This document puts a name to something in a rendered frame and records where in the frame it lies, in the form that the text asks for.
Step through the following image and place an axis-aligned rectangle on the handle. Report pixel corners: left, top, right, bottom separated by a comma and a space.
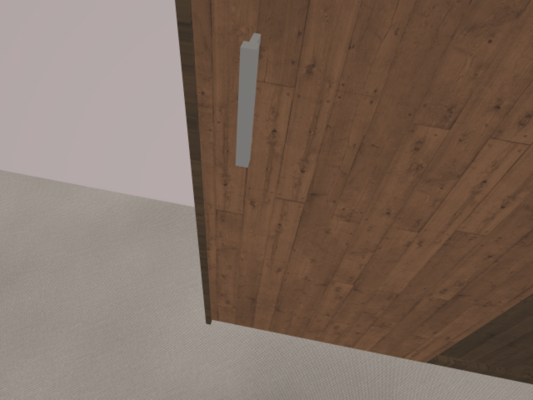
236, 33, 261, 168

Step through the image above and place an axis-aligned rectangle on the wardrobe door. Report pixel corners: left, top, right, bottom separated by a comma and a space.
191, 0, 533, 363
439, 293, 533, 373

